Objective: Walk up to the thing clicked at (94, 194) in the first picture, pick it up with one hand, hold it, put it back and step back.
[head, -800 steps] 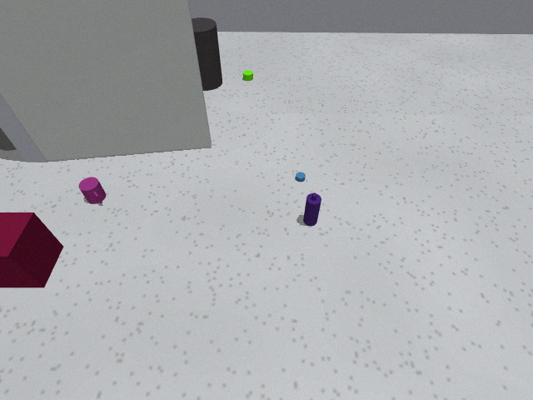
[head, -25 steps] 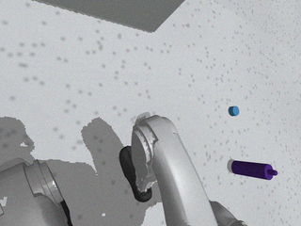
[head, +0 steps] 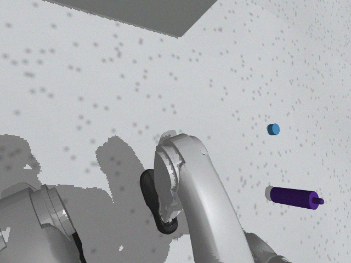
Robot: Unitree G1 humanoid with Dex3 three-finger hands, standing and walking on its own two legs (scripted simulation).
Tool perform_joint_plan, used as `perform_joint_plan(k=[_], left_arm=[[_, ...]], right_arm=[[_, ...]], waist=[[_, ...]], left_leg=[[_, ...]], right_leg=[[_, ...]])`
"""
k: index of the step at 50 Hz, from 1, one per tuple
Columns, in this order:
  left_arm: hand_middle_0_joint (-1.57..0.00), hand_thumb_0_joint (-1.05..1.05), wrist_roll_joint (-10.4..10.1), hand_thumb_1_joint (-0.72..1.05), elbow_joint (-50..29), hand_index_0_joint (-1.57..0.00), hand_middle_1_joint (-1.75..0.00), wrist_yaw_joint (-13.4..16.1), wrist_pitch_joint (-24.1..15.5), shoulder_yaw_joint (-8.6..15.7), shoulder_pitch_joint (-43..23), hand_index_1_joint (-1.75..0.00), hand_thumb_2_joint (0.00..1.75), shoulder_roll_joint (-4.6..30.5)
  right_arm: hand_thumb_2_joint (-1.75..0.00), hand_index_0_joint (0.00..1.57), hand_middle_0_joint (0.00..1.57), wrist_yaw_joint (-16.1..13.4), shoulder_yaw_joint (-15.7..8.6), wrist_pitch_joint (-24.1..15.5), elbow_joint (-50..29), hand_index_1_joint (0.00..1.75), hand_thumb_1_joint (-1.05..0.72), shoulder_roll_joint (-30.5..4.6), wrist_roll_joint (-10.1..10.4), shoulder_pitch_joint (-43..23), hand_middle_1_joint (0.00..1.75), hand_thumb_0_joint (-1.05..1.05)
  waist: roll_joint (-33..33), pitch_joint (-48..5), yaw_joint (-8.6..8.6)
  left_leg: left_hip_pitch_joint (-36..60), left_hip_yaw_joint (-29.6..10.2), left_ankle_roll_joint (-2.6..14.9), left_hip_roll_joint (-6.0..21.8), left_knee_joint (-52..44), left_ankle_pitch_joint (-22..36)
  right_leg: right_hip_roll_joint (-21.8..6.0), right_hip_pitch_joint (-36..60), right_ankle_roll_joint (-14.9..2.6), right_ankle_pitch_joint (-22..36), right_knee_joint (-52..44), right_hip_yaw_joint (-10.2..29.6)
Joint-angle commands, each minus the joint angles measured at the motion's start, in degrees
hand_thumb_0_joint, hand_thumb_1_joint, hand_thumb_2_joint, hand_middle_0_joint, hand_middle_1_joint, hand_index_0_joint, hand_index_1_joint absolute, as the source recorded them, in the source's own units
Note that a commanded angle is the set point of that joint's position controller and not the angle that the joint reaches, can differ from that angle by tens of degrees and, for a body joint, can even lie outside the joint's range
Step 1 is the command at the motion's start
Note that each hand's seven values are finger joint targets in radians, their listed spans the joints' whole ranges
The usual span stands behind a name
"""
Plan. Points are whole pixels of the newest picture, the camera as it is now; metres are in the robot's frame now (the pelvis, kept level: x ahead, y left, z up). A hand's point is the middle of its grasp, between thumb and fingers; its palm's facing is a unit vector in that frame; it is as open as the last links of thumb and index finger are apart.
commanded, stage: close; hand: left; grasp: from above
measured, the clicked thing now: out of the picture +0.48 +0.31 -0.26
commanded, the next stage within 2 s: settle in 0.24 s
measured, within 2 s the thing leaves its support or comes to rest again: leaves its support in 0.78 s
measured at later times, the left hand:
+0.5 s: hand out of the picture +0.48 +0.32 -0.22, palm faces -0.43 -0.13 -0.89, open 11.9 cm
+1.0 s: hand out of the picture +0.47 +0.32 -0.17, palm faces -0.42 -0.11 -0.90, open 11.8 cm
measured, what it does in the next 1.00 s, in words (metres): stands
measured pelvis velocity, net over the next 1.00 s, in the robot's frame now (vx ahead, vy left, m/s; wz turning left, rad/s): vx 0.00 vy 0.00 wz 0.05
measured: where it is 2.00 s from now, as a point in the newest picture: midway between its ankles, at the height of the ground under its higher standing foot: (122, 237)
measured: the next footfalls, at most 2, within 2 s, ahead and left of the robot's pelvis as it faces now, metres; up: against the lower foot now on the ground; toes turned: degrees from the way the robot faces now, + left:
none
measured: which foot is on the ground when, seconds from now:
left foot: down 0.00-1.00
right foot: down 0.00-1.00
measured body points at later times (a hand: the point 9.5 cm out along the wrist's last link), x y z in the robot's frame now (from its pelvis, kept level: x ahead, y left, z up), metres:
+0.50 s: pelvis +0.00 +0.00 +0.00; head +0.28 +0.12 +0.33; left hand +0.50 +0.33 -0.17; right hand +0.03 -0.26 -0.05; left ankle +0.06 +0.13 -0.28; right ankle +0.12 -0.13 -0.28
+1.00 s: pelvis +0.00 +0.00 +0.01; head +0.26 +0.11 +0.37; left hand +0.49 +0.33 -0.12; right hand +0.08 -0.27 -0.06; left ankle +0.06 +0.13 -0.28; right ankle +0.12 -0.13 -0.28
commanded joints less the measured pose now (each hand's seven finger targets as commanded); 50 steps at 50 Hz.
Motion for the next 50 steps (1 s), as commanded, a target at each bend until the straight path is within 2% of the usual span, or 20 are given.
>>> perform_joint_plan(k=[1,6,7,12,14,15,18,23,26,28,31,33,35,37,40,41,43,46,47,50], left_arm=[[-0.37,0.0,-0.26,-0.02,-6.25,-0.41,-1.15,1.15,-0.31,0.17,-14.86,-1.11,1.02,9.29],[-0.42,0.0,-0.5,0.05,-4.66,-0.46,-1.15,0.98,-0.35,0.01,-13.29,-1.11,1.02,8.18],[-0.44,0.0,-0.34,0.07,-4.52,-0.47,-1.16,0.87,-0.42,-0.57,-13.8,-1.12,1.05,7.3],[-0.56,0.0,-0.82,0.21,-6.1,-0.59,-1.17,1.02,-0.56,-0.18,-14.53,-1.15,1.12,9.54],[-0.59,0.0,-0.81,0.25,-6.83,-0.62,-1.18,1.15,-0.5,-0.12,-15.23,-1.16,1.12,8.99],[-0.61,0.0,-0.58,0.27,-5.01,-0.63,-1.19,1.0,-0.36,-0.19,-14.17,-1.16,1.13,8.34],[-0.66,0.0,-0.9,0.25,-3.37,-0.68,-1.19,1.11,-0.22,-0.33,-13.16,-1.17,1.16,8.85],[-0.71,0.0,-1.15,0.3,-7.36,-0.72,-1.19,0.47,0.39,0.09,-15.03,-1.18,1.2,9.7],[-0.71,0.0,-0.71,0.31,-9.92,-0.72,-1.19,0.1,0.83,0.98,-15.66,-1.17,1.21,9.79],[-0.72,0.0,-0.69,0.31,-9.23,-0.73,-1.17,-0.38,1.21,0.97,-14.8,-1.16,1.2,9.15],[-0.74,0.0,-0.45,0.32,-16.76,-0.74,-1.16,-0.69,1.28,3.17,-16.14,-1.16,1.2,12.14],[-0.72,0.0,-0.34,0.3,-17.61,-0.72,-1.15,-1.5,1.92,3.26,-14.1,-1.15,1.19,10.31],[-0.73,0.0,-0.64,0.3,-24.71,-0.73,-1.13,-1.68,1.77,4.8,-14.62,-1.13,1.19,11.21],[-0.72,0.0,-0.96,0.32,-31.64,-0.73,-1.14,-2.36,1.9,4.43,-14.74,-1.13,1.17,10.06],[-0.72,0.0,-2.71,0.33,-32.43,-0.73,-1.11,-3.12,3.02,4.84,-13.3,-1.1,1.14,8.22],[-0.71,0.0,-3.13,0.32,-34.35,-0.72,-1.12,-3.45,3.46,5.36,-13.97,-1.1,1.14,8.84],[-0.72,0.0,-3.14,0.33,-35.62,-0.73,-1.09,-4.57,4.18,4.07,-14.74,-1.08,1.15,6.72],[-0.78,0.0,-3.78,0.39,-36.27,-0.78,-1.08,-5.96,5.09,4.03,-15.5,-1.08,1.19,6.34],[-0.8,0.0,-3.92,0.42,-34.15,-0.8,-1.1,-6.8,5.38,2.92,-15.43,-1.09,1.2,4.69],[-0.84,0.0,-4.33,0.47,-33.03,-0.84,-1.11,-9.08,5.82,1.56,-16.42,-1.11,1.22,3.58]], right_arm=[[-0.9,0.2,0.2,-1.04,-5.74,0.23,0.38,0.3,-0.9,-18.6,-0.01,11.66,0.3,0.0],[-0.9,0.2,0.2,-1.21,-5.7,0.31,0.81,0.3,-0.9,-18.67,0.16,11.87,0.3,0.0],[-0.9,0.2,0.2,-1.06,-5.64,0.13,0.6,0.3,-0.9,-18.61,0.04,12.04,0.3,0.0],[-0.9,0.2,0.2,-1.25,-5.26,0.34,0.64,0.3,-0.9,-18.39,0.03,11.56,0.3,0.0],[-0.9,0.2,0.2,-1.53,-5.59,0.38,0.85,0.3,-0.9,-18.62,0.01,11.85,0.3,0.0],[-0.9,0.2,0.2,-1.46,-5.66,0.29,0.98,0.3,-0.91,-18.93,0.03,11.98,0.3,0.0],[-0.91,0.2,0.2,-1.5,-4.88,0.63,0.86,0.3,-0.92,-18.22,-0.11,11.73,0.3,0.0],[-0.91,0.2,0.2,-1.58,-5.7,0.82,0.97,0.3,-0.92,-18.47,-0.02,12.3,0.3,0.0],[-0.9,0.2,0.2,-1.4,-6.13,1.17,1.41,0.3,-0.91,-18.47,0.06,13.05,0.3,0.0],[-0.9,0.2,0.2,-1.21,-6.13,1.36,1.33,0.3,-0.91,-18.39,0.02,12.66,0.3,0.0],[-0.91,0.2,0.2,-1.47,-7.59,1.93,0.85,0.3,-0.92,-18.84,0.5,12.48,0.3,0.0],[-0.91,0.2,0.2,-1.08,-8.05,2.07,0.64,0.3,-0.92,-18.39,0.67,12.72,0.3,0.0],[-0.9,0.2,0.2,-1.11,-9.66,2.4,0.16,0.3,-0.91,-18.63,1.54,13.08,0.3,0.0],[-0.9,0.2,0.2,-0.82,-10.71,2.6,-0.27,0.3,-0.91,-17.91,2.2,13.11,0.3,0.0],[-0.9,0.2,0.2,-0.54,-12.18,3.17,0.17,0.3,-0.91,-16.95,3.44,13.56,0.3,0.0],[-0.9,0.2,0.2,-0.69,-12.74,3.45,0.38,0.3,-0.91,-16.8,3.85,13.32,0.3,0.0],[-0.9,0.2,0.2,-0.77,-13.52,3.74,0.87,0.3,-0.91,-16.2,4.3,13.69,0.3,0.0],[-0.9,0.2,0.2,-1.11,-14.12,4.71,0.98,0.3,-0.9,-15.43,5.15,13.49,0.3,0.0],[-0.9,0.2,0.2,-1.22,-14.2,4.93,1.31,0.3,-0.91,-15.3,5.19,13.59,0.3,0.0],[-0.9,0.2,0.2,-1.88,-13.92,5.84,1.47,0.3,-0.9,-13.78,5.27,13.72,0.3,0.0]], waist=[[28.32,-35.5,-2.79],[27.29,-34.01,-2.82],[26.65,-33.02,-3.68],[26.98,-35.47,-2.9],[28.49,-36.26,-2.73],[28.12,-34.13,-2.92],[26.04,-33.8,-3.35],[29.35,-37.12,-2.23],[32.11,-39.96,-1.57],[31.69,-38.35,-2.02],[35.82,-41.74,0.7],[35.13,-42.14,0.62],[38.56,-46.4,1.98],[40.71,-50.63,2.89],[37.35,-49.99,3.25],[37.27,-50.94,4.03],[38.19,-51.3,3.91],[36.79,-53.3,4.53],[35.26,-51.57,3.75],[32.1,-52.11,3.45]], left_leg=[[27.94,6.0,0.48,0.54,-16.17,11.96],[27.77,5.64,0.28,0.61,-15.61,12.56],[27.94,5.73,0.38,0.62,-15.11,12.49],[27.2,6.18,0.69,0.61,-15.88,11.73],[28.48,5.89,0.35,0.62,-16.05,12.24],[28.11,5.63,0.18,0.59,-15.76,12.23],[25.99,5.92,0.66,0.59,-15.97,10.63],[29.4,5.89,0.21,0.68,-16.39,12.31],[31.84,6.04,-0.17,0.54,-15.65,16.68],[31.11,6.23,-0.11,0.49,-15.48,16.15],[32.57,7.03,-0.47,0.33,-16.05,16.12],[32.74,7.17,-0.47,0.27,-16.03,16.3],[36.35,7.29,-0.97,0.2,-16.79,18.66],[39.07,7.78,-1.11,0.19,-16.81,21.83],[35.44,8.85,-0.36,-0.17,-17.22,19.59],[35.91,9.08,-0.26,-0.21,-17.8,19.09],[37.7,9.2,-0.46,-0.29,-18.35,18.98],[38.23,9.58,-0.08,-0.59,-19.91,18.51],[37.07,9.66,0.05,-0.71,-19.73,17.81],[35.8,10.55,0.66,-0.84,-20.08,17.17]], right_leg=[[2.52,19.83,-5.35,13.01,-10.98,-7.39],[2.45,18.42,-5.53,13.08,-10.85,-7.62],[2.39,18.18,-5.34,13.24,-10.78,-7.58],[2.67,21.14,-5.12,12.84,-11.43,-7.21],[2.49,20.3,-5.33,13.34,-11.03,-7.46],[2.29,18.33,-5.56,12.95,-10.63,-7.74],[2.68,20.52,-5.17,12.14,-11.64,-7.46],[2.48,20.37,-5.43,13.34,-11.01,-7.31],[2.26,20.14,-5.77,16.28,-10.16,-7.44],[2.34,19.17,-5.86,15.63,-10.37,-7.32],[2.07,19.11,-6.53,15.13,-10.44,-6.8],[1.94,18.76,-6.73,14.93,-10.33,-6.65],[1.7,18.12,-7.13,16.16,-9.89,-6.39],[1.6,19.08,-7.17,18.63,-9.61,-6.13],[1.5,19.02,-7.03,17.92,-10.63,-5.07],[1.36,18.69,-6.98,17.47,-11.12,-4.8],[1.19,17.34,-7.25,16.88,-11.05,-4.41],[1.07,18.34,-6.92,16.66,-12.0,-3.79],[1.11,17.88,-7.04,16.09,-12.46,-3.72],[1.41,21.49,-6.5,16.05,-14.19,-2.77]])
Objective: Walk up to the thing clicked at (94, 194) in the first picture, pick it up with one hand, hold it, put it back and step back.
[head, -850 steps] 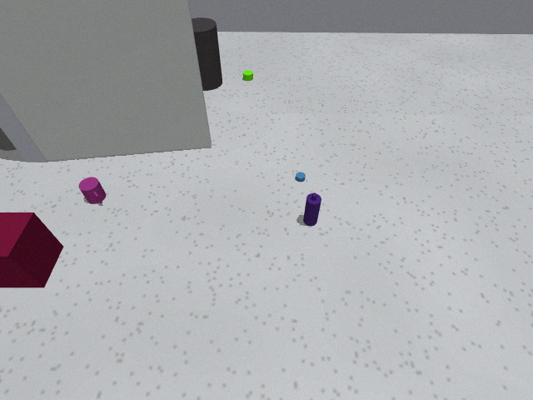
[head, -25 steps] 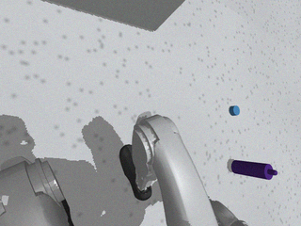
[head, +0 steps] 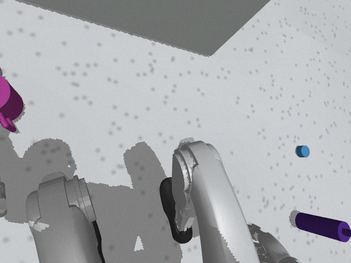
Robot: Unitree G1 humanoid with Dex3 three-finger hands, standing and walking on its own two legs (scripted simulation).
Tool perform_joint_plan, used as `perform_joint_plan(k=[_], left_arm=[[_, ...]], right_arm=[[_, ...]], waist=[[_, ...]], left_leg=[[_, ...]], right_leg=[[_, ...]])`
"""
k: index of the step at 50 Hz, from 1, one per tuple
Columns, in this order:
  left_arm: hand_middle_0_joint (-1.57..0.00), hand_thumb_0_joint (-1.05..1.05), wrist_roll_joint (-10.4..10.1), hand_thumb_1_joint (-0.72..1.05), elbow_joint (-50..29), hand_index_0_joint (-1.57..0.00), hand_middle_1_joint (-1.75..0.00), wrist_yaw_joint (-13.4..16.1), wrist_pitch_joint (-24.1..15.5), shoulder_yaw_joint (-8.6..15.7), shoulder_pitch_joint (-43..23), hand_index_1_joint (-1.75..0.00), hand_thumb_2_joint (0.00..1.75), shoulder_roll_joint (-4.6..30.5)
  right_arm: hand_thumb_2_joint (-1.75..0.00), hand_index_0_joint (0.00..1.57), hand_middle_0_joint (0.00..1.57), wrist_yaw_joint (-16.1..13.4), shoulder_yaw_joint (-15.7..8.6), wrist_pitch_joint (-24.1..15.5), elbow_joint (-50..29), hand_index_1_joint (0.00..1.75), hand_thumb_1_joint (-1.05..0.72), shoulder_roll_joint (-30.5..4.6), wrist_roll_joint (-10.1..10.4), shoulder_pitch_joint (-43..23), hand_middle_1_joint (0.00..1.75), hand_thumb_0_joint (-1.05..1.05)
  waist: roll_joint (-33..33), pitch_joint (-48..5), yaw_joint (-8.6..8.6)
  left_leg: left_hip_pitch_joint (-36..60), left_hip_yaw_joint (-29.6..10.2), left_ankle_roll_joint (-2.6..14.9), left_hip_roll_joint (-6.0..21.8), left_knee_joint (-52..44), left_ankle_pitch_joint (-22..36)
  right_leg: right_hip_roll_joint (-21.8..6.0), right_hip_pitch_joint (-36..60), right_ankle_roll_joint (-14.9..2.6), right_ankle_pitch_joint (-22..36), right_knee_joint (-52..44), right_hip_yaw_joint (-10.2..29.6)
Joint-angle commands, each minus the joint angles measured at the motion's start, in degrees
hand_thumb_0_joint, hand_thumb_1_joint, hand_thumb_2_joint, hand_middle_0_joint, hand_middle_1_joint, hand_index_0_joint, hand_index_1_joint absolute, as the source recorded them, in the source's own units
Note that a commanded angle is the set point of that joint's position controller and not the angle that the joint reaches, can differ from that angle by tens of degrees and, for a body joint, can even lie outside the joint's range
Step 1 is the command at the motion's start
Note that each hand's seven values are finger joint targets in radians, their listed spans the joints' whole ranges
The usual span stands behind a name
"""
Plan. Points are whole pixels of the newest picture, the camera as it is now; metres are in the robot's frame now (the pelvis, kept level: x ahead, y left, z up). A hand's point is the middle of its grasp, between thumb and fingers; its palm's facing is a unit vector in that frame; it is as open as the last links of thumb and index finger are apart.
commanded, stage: settle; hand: left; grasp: from above
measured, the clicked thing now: out of the picture +0.48 +0.29 -0.23
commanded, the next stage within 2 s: lift in 0.30 s
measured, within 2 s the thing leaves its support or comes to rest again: neither
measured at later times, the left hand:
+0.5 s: hand out of the picture +0.48 +0.30 -0.12, palm faces -0.46 -0.08 -0.88, open 11.7 cm
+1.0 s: hand out of the picture +0.42 +0.31 -0.01, palm faces -0.46 -0.12 -0.88, open 11.7 cm
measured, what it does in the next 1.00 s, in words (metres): rises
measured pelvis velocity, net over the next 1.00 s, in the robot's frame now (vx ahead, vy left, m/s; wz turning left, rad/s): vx -0.01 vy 0.00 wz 0.09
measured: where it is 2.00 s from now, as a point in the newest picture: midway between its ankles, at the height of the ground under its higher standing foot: (138, 239)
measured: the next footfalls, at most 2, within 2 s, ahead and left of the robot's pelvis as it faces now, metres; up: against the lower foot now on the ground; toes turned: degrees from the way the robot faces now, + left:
none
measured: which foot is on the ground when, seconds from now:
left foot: down 0.00-1.00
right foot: down 0.00-1.00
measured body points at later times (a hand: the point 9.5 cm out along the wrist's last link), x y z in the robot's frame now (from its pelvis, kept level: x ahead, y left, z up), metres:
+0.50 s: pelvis -0.01 +0.00 +0.02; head +0.23 +0.08 +0.39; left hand +0.50 +0.30 -0.07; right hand +0.03 -0.28 -0.06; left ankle +0.06 +0.13 -0.29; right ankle +0.11 -0.14 -0.29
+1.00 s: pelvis -0.01 +0.00 +0.11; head +0.19 +0.07 +0.50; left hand +0.44 +0.31 +0.04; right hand +0.09 -0.27 +0.00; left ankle +0.06 +0.13 -0.29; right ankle +0.11 -0.14 -0.29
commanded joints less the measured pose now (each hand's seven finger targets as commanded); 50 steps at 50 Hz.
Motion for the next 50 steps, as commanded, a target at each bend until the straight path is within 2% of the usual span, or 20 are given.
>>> perform_joint_plan(k=[1,2,5,8,10,11,14,16,19,20,23,24,26,29,31,34,35,38,43,50], left_arm=[[-0.86,0.0,-1.52,0.49,-12.57,-0.87,-1.11,0.35,0.88,0.42,-26.57,-1.11,1.24,14.66],[-0.88,0.0,-1.7,0.51,-12.02,-0.88,-1.11,-0.22,0.95,0.74,-25.71,-1.11,1.25,14.97],[-0.89,0.0,-1.8,0.53,-10.75,-0.9,-1.1,-2.71,0.51,-0.6,-25.98,-1.1,1.22,13.01],[-0.91,0.0,-1.72,0.56,-12.23,-0.92,-1.11,-4.28,-0.37,0.28,-26.15,-1.1,1.22,15.26],[-0.93,0.0,-2.26,0.59,-13.36,-0.94,-1.13,-4.99,-0.98,-0.16,-26.73,-1.12,1.26,14.4],[-0.94,0.0,-1.98,0.6,-12.7,-0.95,-1.14,-5.27,-1.14,-0.4,-26.65,-1.13,1.27,14.42],[-0.94,0.0,-2.03,0.62,-13.78,-0.95,-1.15,-5.41,-1.68,0.93,-27.78,-1.14,1.27,16.8],[-0.94,0.0,-1.84,0.61,-14.13,-0.95,-1.13,-5.41,-2.01,0.28,-27.96,-1.12,1.27,15.51],[-0.92,0.0,-1.69,0.56,-15.23,-0.93,-1.17,-5.18,-2.1,0.91,-28.8,-1.16,1.25,16.97],[-0.86,0.0,-1.82,0.53,-13.71,-0.87,-1.09,-5.18,-1.82,1.1,-27.21,-1.08,1.24,16.31],[-0.87,0.0,-2.51,0.47,-17.03,-0.87,-1.12,-6.01,-1.5,1.03,-27.82,-1.11,1.21,16.64],[-0.88,0.0,-2.91,0.53,-16.7,-0.89,-1.12,-6.23,-1.12,1.79,-26.84,-1.1,1.19,17.05],[-0.9,0.0,-4.3,0.54,-18.73,-0.91,-1.11,-7.28,-0.5,0.9,-26.25,-1.11,1.23,14.85],[-0.91,0.0,-5.4,0.57,-20.29,-0.93,-1.14,-8.66,0.36,1.79,-24.04,-1.12,1.23,15.97],[-0.93,0.0,-5.79,0.6,-18.94,-0.95,-1.1,-9.55,0.51,0.67,-21.44,-1.09,1.23,13.41],[-0.91,0.0,-6.34,0.58,-26.69,-0.93,-1.11,-10.32,0.18,1.92,-22.34,-1.09,1.21,15.28],[-0.91,0.0,-6.82,0.57,-25.26,-0.93,-1.1,-10.6,0.39,2.11,-18.13,-1.09,1.22,14.39],[-0.94,0.0,-8.41,0.57,-29.13,-0.94,-1.07,-11.55,0.35,1.4,-17.74,-1.06,1.23,12.46],[-0.92,0.0,-10.11,0.57,-34.42,-0.93,-1.08,-12.34,0.95,1.22,-12.63,-1.07,1.24,11.18],[-0.88,0.0,-11.82,0.52,-40.27,-0.88,-1.02,-13.62,2.33,-0.26,-6.59,-1.02,1.2,7.38]], right_arm=[[-0.9,0.2,0.2,-1.76,-5.66,1.26,0.66,0.3,-0.9,-15.18,0.32,13.27,0.3,0.0],[-0.9,0.2,0.2,-2.1,-5.72,1.53,0.85,0.3,-0.91,-15.6,0.46,13.55,0.3,0.0],[-0.9,0.2,0.2,-3.09,-5.92,2.44,-0.06,0.3,-0.9,-15.69,0.92,13.27,0.3,0.0],[-0.9,0.2,0.2,-4.03,-6.16,3.23,-0.94,0.3,-0.9,-15.72,1.14,13.19,0.3,0.0],[-0.9,0.2,0.2,-4.4,-5.91,3.78,-1.36,0.3,-0.9,-14.8,1.24,12.94,0.3,0.0],[-0.9,0.2,0.2,-4.52,-5.8,3.99,-1.34,0.3,-0.9,-14.7,1.17,13.43,0.3,0.0],[-0.9,0.2,0.2,-5.05,-5.96,4.58,-1.51,0.3,-0.9,-14.92,1.44,13.24,0.3,0.0],[-0.9,0.2,0.2,-5.35,-5.93,4.92,-1.23,0.3,-0.9,-14.4,1.42,13.43,0.3,0.0],[-0.91,0.2,0.2,-5.59,-5.99,5.19,-1.27,0.3,-0.92,-14.34,1.73,13.73,0.3,0.0],[-0.89,0.2,0.2,-5.67,-6.29,5.26,-1.27,0.3,-0.89,-14.85,1.92,14.02,0.3,0.0],[-0.91,0.2,0.2,-5.74,-6.6,5.54,-1.07,0.3,-0.92,-14.14,2.16,14.41,0.3,0.0],[-0.91,0.2,0.2,-5.86,-6.99,5.59,-1.24,0.3,-0.91,-14.63,2.4,14.33,0.3,0.0],[-0.91,0.2,0.2,-5.96,-7.28,5.9,-1.46,0.3,-0.91,-13.99,2.85,14.21,0.3,0.0],[-0.91,0.2,0.2,-6.32,-8.06,6.46,-1.15,0.3,-0.91,-13.49,3.82,14.38,0.3,0.0],[-0.91,0.2,0.2,-6.58,-8.31,6.69,-1.11,0.3,-0.91,-13.43,3.84,14.43,0.3,0.0],[-0.91,0.2,0.2,-7.11,-9.56,7.14,-2.0,0.3,-0.91,-13.23,4.51,14.31,0.3,0.0],[-0.91,0.2,0.2,-7.13,-9.63,7.24,-2.08,0.3,-0.91,-13.16,4.84,14.39,0.3,0.0],[-0.91,0.2,0.2,-7.72,-10.27,7.33,-2.4,0.3,-0.91,-12.56,5.47,13.94,0.3,0.0],[-0.9,0.2,0.2,-8.4,-11.08,7.54,-3.35,0.3,-0.9,-11.8,6.34,12.76,0.3,0.0],[-0.9,0.2,0.2,-9.74,-11.78,7.74,-3.5,0.3,-0.9,-10.56,7.24,10.28,0.3,0.0]], waist=[[27.02,-44.84,-1.12],[26.68,-43.17,-0.62],[24.35,-40.81,-1.65],[24.36,-42.84,-0.21],[23.85,-44.35,-0.09],[23.03,-44.2,-0.53],[23.93,-44.73,0.57],[24.72,-43.91,0.43],[25.18,-47.36,1.01],[24.7,-44.8,0.95],[26.73,-47.67,1.89],[26.86,-46.78,2.3],[27.4,-49.58,2.57],[26.53,-51.81,4.28],[24.07,-46.37,3.45],[24.66,-52.52,5.25],[23.38,-50.89,5.4],[22.11,-49.22,5.21],[20.93,-51.01,7.05],[21.55,-50.44,8.61]], left_leg=[[34.61,7.29,1.13,-0.48,-16.01,16.3],[33.93,7.48,1.01,-0.8,-16.3,16.28],[33.51,6.96,0.86,-0.92,-17.28,14.98],[34.15,7.5,0.79,-1.05,-17.53,15.77],[34.3,7.8,1.02,-0.96,-17.73,16.33],[34.06,7.94,1.13,-0.99,-17.61,16.44],[34.53,7.81,0.97,-1.06,-18.65,15.65],[34.7,8.14,0.92,-1.08,-19.18,14.74],[36.61,8.15,1.09,-1.08,-19.58,15.58],[35.63,8.11,0.92,-1.31,-20.08,15.06],[38.12,8.36,0.94,-1.08,-21.57,14.66],[38.34,8.34,0.85,-1.36,-22.18,14.15],[41.25,8.27,0.81,-1.1,-23.14,14.92],[42.07,8.44,1.2,-1.27,-24.82,14.76],[39.71,8.57,1.2,-1.37,-25.06,13.22],[43.12,9.03,1.42,-1.44,-26.48,13.56],[42.53,9.0,1.54,-1.64,-27.41,13.11],[44.21,8.14,1.57,-1.37,-30.12,11.24],[48.33,7.74,1.71,-1.22,-34.32,10.99],[58.97,5.91,1.29,-0.35,-41.99,14.61]], right_leg=[[2.76,23.46,-5.28,16.84,-13.12,-5.15],[2.4,22.83,-5.55,16.37,-13.29,-5.21],[2.32,21.15,-6.0,14.43,-14.24,-5.47],[2.04,23.13,-5.98,14.63,-14.87,-4.91],[2.07,24.91,-5.6,15.52,-15.21,-4.4],[2.11,25.91,-5.43,15.91,-15.56,-4.21],[2.09,24.53,-5.76,14.54,-15.56,-4.14],[1.92,24.12,-5.65,13.76,-16.1,-4.07],[2.0,25.38,-5.59,14.75,-15.88,-3.84],[1.68,24.15,-5.83,13.91,-16.16,-4.13],[1.81,25.54,-5.78,13.58,-16.7,-3.76],[1.51,24.45,-5.92,12.9,-16.97,-3.78],[1.58,24.92,-5.93,13.46,-17.18,-3.71],[1.45,26.14,-5.69,13.54,-18.15,-2.95],[1.29,25.02,-5.97,11.8,-19.57,-2.78],[1.22,28.12,-6.01,11.91,-21.17,-1.89],[0.87,28.52,-5.7,11.74,-22.02,-1.73],[0.81,27.95,-5.51,10.41,-24.11,-1.51],[0.75,31.97,-5.23,10.63,-27.29,-0.94],[0.75,36.33,-4.83,12.93,-32.31,-0.78]])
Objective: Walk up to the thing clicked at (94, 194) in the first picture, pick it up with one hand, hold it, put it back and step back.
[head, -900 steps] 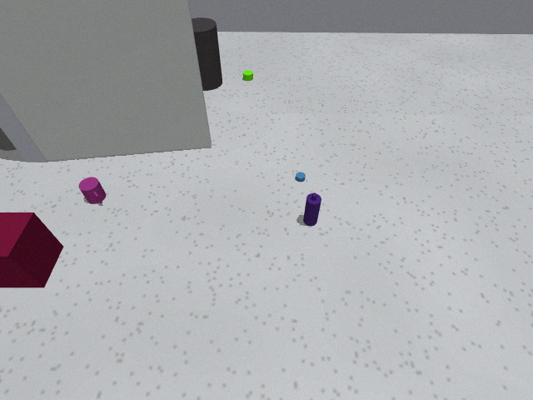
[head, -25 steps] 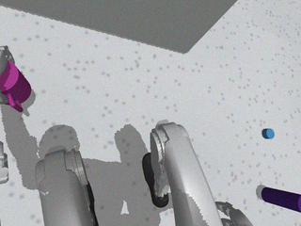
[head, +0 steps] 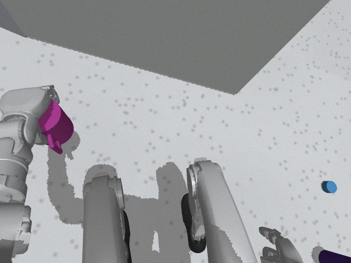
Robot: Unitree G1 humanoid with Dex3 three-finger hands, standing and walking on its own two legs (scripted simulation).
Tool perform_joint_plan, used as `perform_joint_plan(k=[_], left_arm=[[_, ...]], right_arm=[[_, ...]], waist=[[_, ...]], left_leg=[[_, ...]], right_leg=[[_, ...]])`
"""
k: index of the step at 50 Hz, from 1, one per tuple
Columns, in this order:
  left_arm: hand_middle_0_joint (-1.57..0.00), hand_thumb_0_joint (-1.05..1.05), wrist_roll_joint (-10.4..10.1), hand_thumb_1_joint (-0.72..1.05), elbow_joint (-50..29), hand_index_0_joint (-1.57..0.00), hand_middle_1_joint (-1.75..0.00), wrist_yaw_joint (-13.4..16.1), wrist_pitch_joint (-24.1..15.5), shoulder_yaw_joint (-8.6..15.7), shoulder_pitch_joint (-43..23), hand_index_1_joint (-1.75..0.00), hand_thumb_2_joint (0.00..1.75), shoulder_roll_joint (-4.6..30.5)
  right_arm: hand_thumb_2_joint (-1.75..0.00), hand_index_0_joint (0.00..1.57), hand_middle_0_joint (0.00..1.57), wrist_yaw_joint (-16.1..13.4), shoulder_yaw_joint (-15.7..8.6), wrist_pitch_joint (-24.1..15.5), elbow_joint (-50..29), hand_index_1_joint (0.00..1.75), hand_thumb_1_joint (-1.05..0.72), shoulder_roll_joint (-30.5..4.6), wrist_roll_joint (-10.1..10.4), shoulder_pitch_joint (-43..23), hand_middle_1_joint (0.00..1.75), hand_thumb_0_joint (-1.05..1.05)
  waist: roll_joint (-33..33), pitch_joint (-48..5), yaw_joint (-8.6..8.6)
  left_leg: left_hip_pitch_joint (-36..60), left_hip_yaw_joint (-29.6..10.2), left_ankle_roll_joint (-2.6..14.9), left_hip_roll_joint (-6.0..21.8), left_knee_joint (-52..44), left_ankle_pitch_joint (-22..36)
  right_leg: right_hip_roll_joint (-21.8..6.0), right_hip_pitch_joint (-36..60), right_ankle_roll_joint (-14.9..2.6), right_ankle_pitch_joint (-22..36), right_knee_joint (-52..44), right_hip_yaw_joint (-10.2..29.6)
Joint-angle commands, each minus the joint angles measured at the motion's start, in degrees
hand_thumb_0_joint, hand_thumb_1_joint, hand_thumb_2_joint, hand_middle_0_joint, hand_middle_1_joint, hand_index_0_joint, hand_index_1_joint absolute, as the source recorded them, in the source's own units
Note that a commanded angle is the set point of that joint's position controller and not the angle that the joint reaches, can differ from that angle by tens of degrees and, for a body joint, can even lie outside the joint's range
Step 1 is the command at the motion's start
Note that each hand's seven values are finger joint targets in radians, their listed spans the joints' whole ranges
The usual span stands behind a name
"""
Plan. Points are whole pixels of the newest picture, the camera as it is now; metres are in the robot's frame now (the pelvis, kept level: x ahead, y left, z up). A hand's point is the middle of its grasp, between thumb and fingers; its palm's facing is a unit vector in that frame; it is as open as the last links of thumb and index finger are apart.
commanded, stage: lift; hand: left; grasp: from above
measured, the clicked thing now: (50, 128) +0.45 +0.26 -0.16
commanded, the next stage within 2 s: hold in 1.08 s
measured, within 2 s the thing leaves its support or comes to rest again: neither
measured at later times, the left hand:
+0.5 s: hand out of the picture +0.37 +0.25 +0.09, palm faces -0.47 -0.09 -0.88, open 11.7 cm
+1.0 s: hand out of the picture +0.37 +0.23 +0.20, palm faces -0.46 -0.11 -0.88, open 11.6 cm
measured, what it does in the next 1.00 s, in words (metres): rises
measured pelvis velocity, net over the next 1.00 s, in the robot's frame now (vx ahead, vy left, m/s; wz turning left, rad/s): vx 0.06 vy -0.01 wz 0.04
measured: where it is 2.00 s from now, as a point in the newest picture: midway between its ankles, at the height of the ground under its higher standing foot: (159, 242)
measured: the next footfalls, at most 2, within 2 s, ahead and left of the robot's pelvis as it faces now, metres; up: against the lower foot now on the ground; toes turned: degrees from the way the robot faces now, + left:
none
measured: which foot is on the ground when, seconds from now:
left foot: down 0.00-1.00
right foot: down 0.00-1.00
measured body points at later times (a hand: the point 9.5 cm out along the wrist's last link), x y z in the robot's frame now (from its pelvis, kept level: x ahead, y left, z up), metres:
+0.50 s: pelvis +0.02 +0.00 +0.18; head +0.13 +0.01 +0.62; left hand +0.39 +0.25 +0.14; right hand +0.12 -0.26 +0.06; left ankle +0.08 +0.12 -0.40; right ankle +0.10 -0.15 -0.40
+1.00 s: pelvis +0.06 -0.01 +0.29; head +0.12 +0.00 +0.73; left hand +0.39 +0.24 +0.25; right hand +0.14 -0.27 +0.17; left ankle +0.08 +0.12 -0.40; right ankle +0.10 -0.15 -0.40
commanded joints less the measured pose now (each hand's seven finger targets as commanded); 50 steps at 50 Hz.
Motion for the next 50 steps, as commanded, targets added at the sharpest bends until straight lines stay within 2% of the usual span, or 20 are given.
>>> perform_joint_plan(k=[1,3,4,6,8,11,13,14,16,18,20,21,23,25,32,36,37,39,44,50], left_arm=[[-0.89,0.0,-1.93,0.51,-18.49,-0.88,-1.02,2.34,0.62,3.56,-21.64,-1.02,1.21,14.38],[-0.89,0.0,-2.52,0.51,-19.73,-0.88,-1.01,2.01,0.96,3.89,-20.8,-1.02,1.21,14.37],[-0.88,0.0,-2.89,0.51,-23.0,-0.87,-1.01,1.9,0.98,3.85,-21.32,-1.01,1.19,14.69],[-0.88,0.0,-3.08,0.52,-22.38,-0.88,-1.01,1.62,1.46,3.8,-16.09,-1.01,1.18,13.88],[-0.89,0.0,-3.57,0.52,-20.94,-0.88,-0.99,1.32,1.83,2.57,-12.76,-1.0,1.19,11.21],[-0.88,0.0,-3.93,0.53,-24.56,-0.88,-1.02,1.62,2.06,2.76,-11.37,-1.02,1.19,11.15],[-0.91,0.0,-4.24,0.55,-22.41,-0.9,-1.0,1.89,2.41,1.87,-6.97,-1.01,1.21,8.7],[-0.91,0.0,-4.25,0.57,-26.29,-0.91,-1.0,2.22,2.22,1.24,-9.02,-1.01,1.19,8.0],[-0.9,0.0,-4.09,0.56,-25.56,-0.9,-1.01,3.22,2.55,2.34,-6.85,-1.01,1.18,9.0],[-0.9,0.0,-4.22,0.55,-23.44,-0.9,-1.02,3.98,2.88,0.59,-5.18,-1.02,1.2,5.98],[-0.89,0.0,-3.9,0.54,-20.99,-0.89,-1.0,4.74,3.14,0.26,-4.13,-1.01,1.19,5.42],[-0.89,0.0,-4.06,0.54,-22.91,-0.89,-1.0,5.31,2.87,0.72,-6.89,-1.0,1.17,6.27],[-0.88,0.0,-3.27,0.53,-17.69,-0.88,-1.01,6.11,3.21,-0.98,-2.62,-1.01,1.16,3.68],[-0.88,0.0,-3.98,0.53,-17.79,-0.88,-0.99,6.92,3.11,-1.4,-2.79,-1.0,1.15,2.44],[-0.86,0.0,-3.51,0.47,-14.35,-0.85,-0.99,8.94,3.58,-3.38,-1.73,-1.0,1.15,-0.15],[-0.88,0.0,-3.28,0.51,-16.04,-0.87,-1.0,10.11,3.89,-3.38,-3.64,-1.01,1.16,0.55],[-0.89,0.0,-2.85,0.51,-13.58,-0.88,-0.99,10.37,4.26,-3.13,-0.67,-1.0,1.16,0.38],[-0.89,0.0,-2.93,0.51,-14.64,-0.87,-0.99,10.77,4.32,-3.74,-1.45,-1.01,1.18,-0.66],[-0.88,0.0,-2.46,0.5,-13.98,-0.87,-0.99,11.01,5.18,-3.42,0.58,-1.0,1.17,-0.58],[-0.89,0.0,-3.41,0.52,-13.58,-0.89,-1.02,10.01,5.6,-4.92,1.56,-1.03,1.21,-2.75]], right_arm=[[-0.9,0.2,0.2,-1.83,-5.32,-0.67,-2.33,0.3,-0.9,-12.32,0.23,9.12,0.3,0.0],[-0.9,0.2,0.2,-2.22,-5.34,-0.68,-2.08,0.3,-0.9,-11.97,0.43,8.55,0.3,0.0],[-0.9,0.2,0.2,-2.51,-5.53,-0.72,-2.51,0.3,-0.9,-11.66,0.57,7.99,0.3,0.0],[-0.9,0.2,0.2,-2.93,-5.41,-0.74,-2.56,0.3,-0.89,-11.18,0.85,7.35,0.3,0.0],[-0.9,0.2,0.2,-3.35,-5.3,-0.82,-2.04,0.3,-0.89,-10.64,1.03,6.48,0.3,0.0],[-0.9,0.2,0.2,-4.12,-5.45,-1.25,-1.8,0.3,-0.89,-9.87,1.49,5.49,0.3,0.0],[-0.9,0.2,0.2,-4.43,-5.33,-1.51,-1.07,0.3,-0.89,-9.57,1.63,5.05,0.3,0.0],[-0.9,0.2,0.2,-4.68,-5.47,-1.72,-1.18,0.3,-0.89,-9.16,1.86,5.23,0.3,0.0],[-0.9,0.2,0.2,-5.19,-5.59,-1.98,-0.85,0.3,-0.89,-8.9,2.1,4.75,0.3,0.0],[-0.9,0.2,0.2,-5.66,-5.12,-2.45,-0.42,0.3,-0.89,-8.27,2.29,4.85,0.3,0.0],[-0.9,0.2,0.2,-6.2,-5.2,-3.05,0.59,0.3,-0.89,-8.39,2.41,4.49,0.3,0.0],[-0.9,0.2,0.2,-6.46,-5.5,-3.38,0.6,0.3,-0.89,-8.49,2.47,4.38,0.3,0.0],[-0.9,0.2,0.2,-6.7,-4.88,-3.96,1.11,0.3,-0.9,-7.87,2.67,4.45,0.3,0.0],[-0.9,0.2,0.2,-6.83,-4.84,-4.76,1.42,0.3,-0.89,-7.86,2.77,4.38,0.3,0.0],[-0.9,0.2,0.2,-7.24,-4.89,-6.4,2.51,0.3,-0.9,-7.23,2.61,4.87,0.3,0.0],[-0.9,0.2,0.2,-7.34,-5.32,-6.55,2.81,0.3,-0.9,-7.46,2.58,5.33,0.3,0.0],[-0.9,0.2,0.2,-7.26,-5.21,-6.55,3.22,0.3,-0.9,-7.29,2.41,5.68,0.3,0.0],[-0.9,0.2,0.2,-7.12,-5.38,-6.5,2.77,0.3,-0.9,-7.17,2.37,5.06,0.3,0.0],[-0.9,0.2,0.2,-6.9,-5.54,-6.1,3.35,0.3,-0.9,-7.38,2.23,5.63,0.3,0.0],[-0.9,0.2,0.2,-6.54,-5.89,-5.36,2.68,0.3,-0.9,-7.43,2.64,5.17,0.3,0.0]], waist=[[16.77,-41.92,1.09],[16.65,-40.35,1.29],[17.42,-42.32,2.05],[15.51,-40.6,2.9],[12.49,-37.58,2.64],[12.42,-38.64,3.68],[10.62,-33.99,3.82],[11.14,-34.6,3.89],[9.1,-34.03,4.71],[7.51,-29.37,3.67],[6.86,-26.0,4.2],[7.75,-27.1,4.5],[5.76,-22.67,4.39],[5.16,-21.72,4.81],[3.69,-18.45,5.3],[4.86,-17.99,5.83],[3.79,-17.0,6.05],[3.77,-17.27,6.49],[4.54,-16.45,7.04],[2.29,-13.9,6.77]], left_leg=[[42.15,0.56,0.69,-0.96,-21.81,12.2],[43.65,0.67,0.69,-0.88,-23.96,12.6],[46.2,0.94,0.62,-0.76,-25.72,12.13],[47.41,1.11,0.68,-0.78,-28.61,11.1],[48.56,1.24,0.87,-0.64,-30.73,10.74],[53.47,1.62,0.75,-0.57,-34.3,12.93],[54.97,1.17,0.64,-0.31,-37.18,13.03],[56.65,1.52,0.53,-0.3,-38.69,13.23],[59.08,1.79,0.57,-0.32,-41.52,12.35],[59.55,1.98,0.63,-0.44,-44.43,10.55],[61.84,1.57,0.46,-0.14,-47.87,9.32],[64.02,1.49,0.34,-0.04,-49.39,9.22],[64.95,1.29,0.3,-0.18,-52.11,8.22],[66.76,1.05,0.3,-0.16,-54.91,8.03],[73.63,3.32,0.36,-1.05,-61.83,12.54],[79.05,4.42,0.2,-1.27,-65.41,16.69],[79.55,4.28,0.12,-1.21,-66.28,17.41],[81.66,4.61,0.12,-1.46,-67.77,19.06],[87.36,4.31,-0.44,-1.04,-71.69,24.72],[91.67,4.73,-0.25,-1.29,-76.13,26.5]], right_leg=[[2.15,21.36,-4.75,11.36,-15.86,-3.66],[1.96,23.34,-4.55,11.72,-18.12,-3.32],[2.18,25.84,-4.6,11.6,-19.64,-3.13],[2.22,29.43,-4.34,11.12,-22.5,-3.07],[2.26,31.87,-4.08,10.97,-25.63,-2.85],[2.32,37.15,-4.13,12.39,-29.36,-2.2],[2.3,38.64,-4.02,12.23,-31.93,-2.18],[2.42,40.84,-4.15,12.49,-33.6,-1.92],[2.55,45.2,-4.11,12.06,-37.15,-1.52],[2.65,48.05,-3.9,11.23,-40.66,-0.93],[2.71,49.75,-3.81,10.32,-43.37,-0.73],[2.72,51.34,-3.8,10.47,-44.69,-0.49],[2.89,53.48,-3.78,9.37,-47.63,-0.35],[2.91,56.57,-3.64,9.73,-50.31,-0.02],[3.07,66.56,-3.47,12.95,-59.72,0.79],[3.0,70.9,-3.52,16.61,-63.93,1.09],[2.98,71.98,-3.47,17.02,-64.68,0.9],[2.8,74.41,-3.37,18.65,-66.39,1.1],[2.98,78.17,-3.51,23.17,-69.2,0.61],[2.84,82.88,-3.19,25.01,-74.17,0.65]])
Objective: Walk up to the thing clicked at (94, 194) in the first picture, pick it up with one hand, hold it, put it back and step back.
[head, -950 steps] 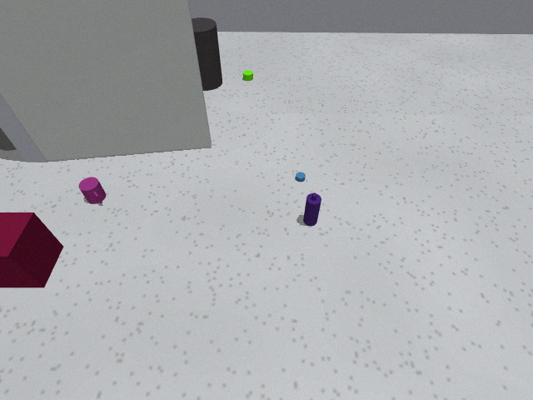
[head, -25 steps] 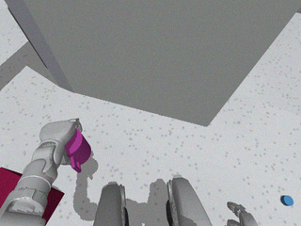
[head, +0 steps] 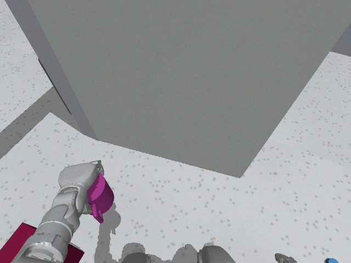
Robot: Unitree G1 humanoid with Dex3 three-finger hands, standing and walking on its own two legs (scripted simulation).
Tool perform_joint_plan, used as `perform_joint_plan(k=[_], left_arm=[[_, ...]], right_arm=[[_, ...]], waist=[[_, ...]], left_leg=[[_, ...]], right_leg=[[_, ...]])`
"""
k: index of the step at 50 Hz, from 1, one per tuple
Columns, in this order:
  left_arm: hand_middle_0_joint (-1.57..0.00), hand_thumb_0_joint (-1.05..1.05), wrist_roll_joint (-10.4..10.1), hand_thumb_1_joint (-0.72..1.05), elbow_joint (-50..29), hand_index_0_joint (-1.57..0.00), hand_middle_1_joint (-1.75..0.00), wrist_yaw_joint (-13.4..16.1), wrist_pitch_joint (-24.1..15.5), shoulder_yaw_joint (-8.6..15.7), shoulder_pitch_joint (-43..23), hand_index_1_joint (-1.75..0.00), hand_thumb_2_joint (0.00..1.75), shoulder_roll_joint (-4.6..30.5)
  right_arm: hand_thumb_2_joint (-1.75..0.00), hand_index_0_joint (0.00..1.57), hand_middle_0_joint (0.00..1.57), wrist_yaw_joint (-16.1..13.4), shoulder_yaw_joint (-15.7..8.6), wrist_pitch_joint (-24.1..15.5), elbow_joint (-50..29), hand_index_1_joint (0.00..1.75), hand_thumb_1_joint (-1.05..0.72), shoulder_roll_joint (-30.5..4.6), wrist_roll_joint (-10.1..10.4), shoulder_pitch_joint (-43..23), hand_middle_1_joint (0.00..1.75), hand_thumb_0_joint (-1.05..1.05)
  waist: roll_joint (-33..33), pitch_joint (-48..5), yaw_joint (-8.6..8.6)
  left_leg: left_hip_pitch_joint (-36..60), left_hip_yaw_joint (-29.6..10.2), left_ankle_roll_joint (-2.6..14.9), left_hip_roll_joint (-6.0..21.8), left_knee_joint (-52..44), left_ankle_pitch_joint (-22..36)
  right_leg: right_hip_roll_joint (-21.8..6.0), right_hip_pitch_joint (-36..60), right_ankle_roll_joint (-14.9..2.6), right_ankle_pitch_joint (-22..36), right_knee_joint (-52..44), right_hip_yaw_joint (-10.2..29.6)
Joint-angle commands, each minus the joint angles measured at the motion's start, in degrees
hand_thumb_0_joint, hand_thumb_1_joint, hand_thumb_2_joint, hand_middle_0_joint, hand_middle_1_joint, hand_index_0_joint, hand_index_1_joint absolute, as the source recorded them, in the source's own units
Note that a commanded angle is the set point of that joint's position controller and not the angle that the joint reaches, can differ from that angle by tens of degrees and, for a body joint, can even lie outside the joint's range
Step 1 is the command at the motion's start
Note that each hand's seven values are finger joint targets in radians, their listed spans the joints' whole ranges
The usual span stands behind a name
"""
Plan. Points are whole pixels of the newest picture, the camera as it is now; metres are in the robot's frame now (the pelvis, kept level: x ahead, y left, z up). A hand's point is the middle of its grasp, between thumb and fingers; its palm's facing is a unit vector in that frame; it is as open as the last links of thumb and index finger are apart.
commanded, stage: lift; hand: left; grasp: from above
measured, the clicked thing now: (94, 198) +0.31 +0.21 -0.13
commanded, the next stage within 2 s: hold in 0.08 s
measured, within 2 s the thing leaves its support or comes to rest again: neither
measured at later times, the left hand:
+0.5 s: hand (78, 182) +0.33 +0.23 -0.05, palm faces -0.47 -0.07 -0.88, open 11.6 cm
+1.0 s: hand (77, 186) +0.31 +0.22 -0.02, palm faces -0.47 -0.07 -0.88, open 11.6 cm
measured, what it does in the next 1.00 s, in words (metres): stands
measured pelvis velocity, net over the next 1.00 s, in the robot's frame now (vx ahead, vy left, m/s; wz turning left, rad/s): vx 0.02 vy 0.00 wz -0.01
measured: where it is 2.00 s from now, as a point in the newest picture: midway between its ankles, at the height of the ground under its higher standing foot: outside the picture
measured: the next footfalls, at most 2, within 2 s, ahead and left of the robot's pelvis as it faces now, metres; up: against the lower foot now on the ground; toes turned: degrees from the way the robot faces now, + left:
none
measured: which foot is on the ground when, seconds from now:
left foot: down 0.00-1.00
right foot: down 0.00-1.00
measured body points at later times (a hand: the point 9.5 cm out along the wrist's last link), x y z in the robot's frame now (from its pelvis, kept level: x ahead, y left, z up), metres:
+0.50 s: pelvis +0.03 +0.00 +0.03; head +0.06 +0.00 +0.48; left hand +0.35 +0.23 +0.01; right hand +0.12 -0.27 -0.09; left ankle +0.03 +0.12 -0.69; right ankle +0.04 -0.14 -0.69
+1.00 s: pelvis +0.02 +0.00 +0.04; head +0.04 -0.01 +0.49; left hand +0.33 +0.22 +0.03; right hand +0.13 -0.27 -0.07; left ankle +0.03 +0.12 -0.69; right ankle +0.04 -0.14 -0.69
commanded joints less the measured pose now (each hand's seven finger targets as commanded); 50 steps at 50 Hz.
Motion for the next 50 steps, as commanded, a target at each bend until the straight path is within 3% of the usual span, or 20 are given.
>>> perform_joint_plan(k=[1,4,7,9,13,14,23,35,40,45,48,50], left_arm=[[-0.89,0.0,-0.53,0.53,-12.5,-0.89,-1.02,2.3,0.18,4.12,-20.11,-1.03,1.2,12.13],[-0.89,0.0,-0.24,0.54,-12.94,-0.9,-1.04,1.79,-0.23,4.27,-19.65,-1.03,1.18,12.79],[-0.87,0.0,-0.63,0.55,-14.54,-0.9,-1.07,1.37,-0.45,3.44,-20.52,-1.04,1.17,11.19],[-0.86,0.0,-0.23,0.53,-15.52,-0.88,-1.07,1.39,-0.49,4.29,-20.84,-1.04,1.17,12.86],[-0.87,0.0,0.82,0.51,-15.41,-0.87,-0.99,0.89,-0.62,3.73,-20.14,-0.99,1.15,12.57],[-0.87,0.0,1.07,0.5,-15.36,-0.87,-0.98,0.77,-0.57,4.06,-19.11,-0.98,1.15,12.96],[-0.86,0.0,0.64,0.47,-16.45,-0.85,-0.97,-0.45,-0.2,3.56,-17.43,-0.97,1.15,11.98],[-0.85,0.0,0.53,0.47,-20.1,-0.85,-0.97,-3.09,-0.49,3.8,-16.53,-0.98,1.14,12.71],[-0.85,0.0,0.24,0.45,-21.65,-0.85,-0.98,-3.09,-0.69,4.63,-17.33,-0.99,1.14,13.75],[-0.87,0.0,0.49,0.44,-21.72,-0.85,-0.96,-3.54,-0.45,4.22,-16.01,-0.98,1.17,12.87],[-0.85,0.0,0.2,0.44,-22.67,-0.84,-0.99,-3.9,-0.58,4.31,-16.3,-1.0,1.16,13.33],[-0.84,0.0,0.36,0.45,-22.51,-0.84,-1.0,-4.13,-0.6,3.63,-16.63,-1.0,1.16,12.53]], right_arm=[[-0.9,0.2,0.2,-0.58,-3.15,-1.48,-5.46,0.3,-0.9,-8.67,-0.04,1.05,0.3,0.0],[-0.9,0.2,0.2,-0.54,-3.37,-1.21,-5.68,0.3,-0.9,-8.77,0.05,0.88,0.3,0.0],[-0.89,0.2,0.2,-0.44,-3.55,-1.18,-5.83,0.3,-0.89,-8.7,0.09,0.58,0.3,0.0],[-0.9,0.2,0.2,-0.41,-3.68,-1.06,-5.76,0.3,-0.9,-8.97,0.04,0.59,0.3,0.0],[-0.89,0.2,0.2,-0.29,-3.83,-0.86,-6.06,0.3,-0.9,-9.11,0.19,-0.05,0.3,0.0],[-0.9,0.2,0.2,-0.29,-3.95,-0.83,-5.92,0.3,-0.9,-9.05,0.21,-0.11,0.3,0.0],[-0.9,0.2,0.2,0.12,-4.47,-0.67,-6.84,0.3,-0.9,-9.38,0.33,-0.88,0.3,0.0],[-0.9,0.2,0.2,0.27,-4.31,0.13,-8.6,0.3,-0.9,-9.26,0.54,-2.93,0.3,0.0],[-0.9,0.2,0.2,0.12,-4.03,0.33,-9.46,0.3,-0.9,-9.26,0.61,-4.18,0.3,0.0],[-0.9,0.2,0.2,0.08,-3.97,0.5,-9.5,0.3,-0.9,-9.16,0.63,-4.47,0.3,0.0],[-0.9,0.2,0.2,-0.02,-3.83,0.52,-9.76,0.3,-0.9,-9.09,0.68,-5.52,0.3,0.0],[-0.9,0.2,0.2,-0.01,-3.76,0.51,-9.67,0.3,-0.9,-9.09,0.63,-5.6,0.3,0.0]], waist=[[3.96,-17.99,0.86],[3.03,-17.35,1.25],[4.0,-18.06,0.74],[4.24,-18.3,1.25],[4.26,-16.46,0.88],[3.99,-16.78,1.68],[3.53,-16.42,2.08],[3.23,-14.85,3.06],[3.21,-13.81,3.5],[1.57,-13.49,3.03],[3.06,-13.1,3.73],[2.39,-12.37,3.26]], left_leg=[[17.07,-0.66,0.44,-2.98,-11.52,12.84],[18.6,-0.44,0.56,-3.07,-12.86,15.06],[21.52,-0.05,0.26,-3.05,-14.09,17.36],[22.68,-0.23,0.05,-2.99,-14.74,19.75],[24.23,-0.08,-0.11,-3.02,-16.67,19.87],[24.75,-0.15,-0.16,-2.94,-17.0,21.16],[28.61,0.52,-0.32,-2.98,-18.82,26.71],[29.14,1.17,0.15,-3.29,-21.26,25.97],[28.96,1.31,0.48,-3.64,-22.71,21.94],[29.73,1.41,0.77,-3.62,-23.13,22.59],[30.94,1.11,0.38,-3.24,-23.91,21.83],[30.51,1.14,0.58,-3.34,-24.28,20.57]], right_leg=[[2.21,10.18,-1.98,10.61,-11.23,-0.5],[2.21,12.35,-1.93,12.69,-12.92,-0.34],[2.31,13.75,-1.99,14.58,-13.94,-0.47],[2.37,14.94,-2.02,16.0,-14.33,-0.77],[2.49,15.86,-2.17,15.92,-15.81,-0.92],[2.55,16.44,-2.2,16.84,-15.82,-0.98],[2.55,20.05,-2.08,21.18,-17.84,-0.97],[2.45,23.42,-1.99,21.85,-20.3,-0.36],[2.22,24.2,-1.84,18.62,-22.13,-0.09],[2.09,24.72,-1.72,19.62,-22.56,0.03],[2.39,24.12,-1.88,17.78,-23.13,-0.47],[2.25,24.34,-1.8,17.1,-23.65,-0.26]])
